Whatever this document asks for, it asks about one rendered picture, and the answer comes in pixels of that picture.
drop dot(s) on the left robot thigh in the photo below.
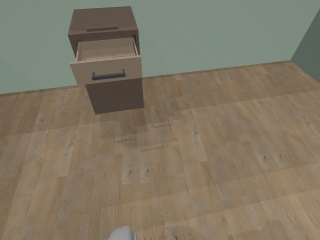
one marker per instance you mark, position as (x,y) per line
(123,233)

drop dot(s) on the drawer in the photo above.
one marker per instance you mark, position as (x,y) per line
(104,57)

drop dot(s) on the cabinet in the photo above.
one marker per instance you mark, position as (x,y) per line
(112,96)

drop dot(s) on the handle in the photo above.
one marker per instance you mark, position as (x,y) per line
(102,28)
(108,76)

